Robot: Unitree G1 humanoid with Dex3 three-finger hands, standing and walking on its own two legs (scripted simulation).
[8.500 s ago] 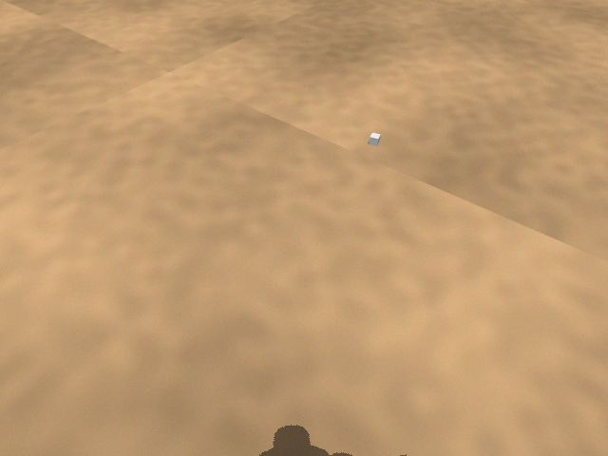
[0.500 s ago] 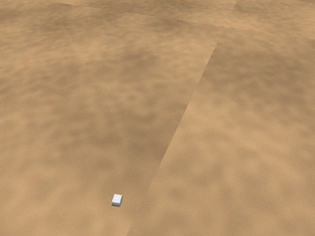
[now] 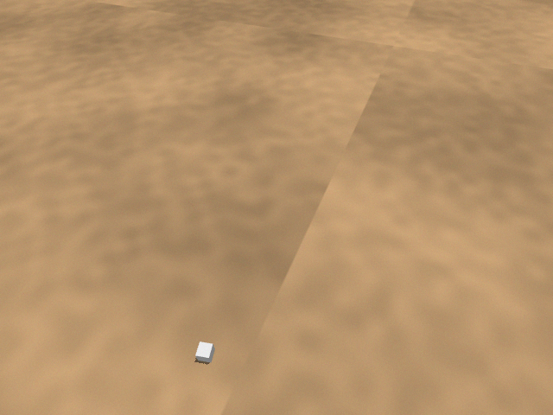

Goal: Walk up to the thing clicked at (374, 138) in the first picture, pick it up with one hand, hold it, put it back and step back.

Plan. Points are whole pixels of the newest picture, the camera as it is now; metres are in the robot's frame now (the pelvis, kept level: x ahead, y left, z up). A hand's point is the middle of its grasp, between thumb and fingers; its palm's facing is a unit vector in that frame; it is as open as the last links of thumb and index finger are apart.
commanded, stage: stand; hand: left
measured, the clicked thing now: (205, 352) +0.49 +0.27 -0.76
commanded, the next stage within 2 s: walk up in 0.92 s
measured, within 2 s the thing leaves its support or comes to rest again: neither
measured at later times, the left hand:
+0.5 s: hand out of the picture +0.08 +0.26 -0.15, palm faces -0.02 -0.94 -0.35, open 7.4 cm
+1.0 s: hand out of the picture +0.08 +0.27 -0.16, palm faces +0.01 -0.94 -0.34, open 7.4 cm
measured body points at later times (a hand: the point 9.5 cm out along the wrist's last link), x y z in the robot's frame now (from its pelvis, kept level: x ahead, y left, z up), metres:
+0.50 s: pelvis +0.00 +0.00 +0.00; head +0.01 +0.00 +0.45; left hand +0.08 +0.31 -0.13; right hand +0.07 -0.29 -0.14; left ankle +0.00 +0.16 -0.75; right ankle -0.01 -0.09 -0.75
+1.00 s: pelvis +0.01 +0.01 +0.00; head +0.02 +0.00 +0.45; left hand +0.08 +0.31 -0.13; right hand +0.07 -0.30 -0.14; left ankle +0.00 +0.16 -0.75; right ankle -0.01 -0.09 -0.75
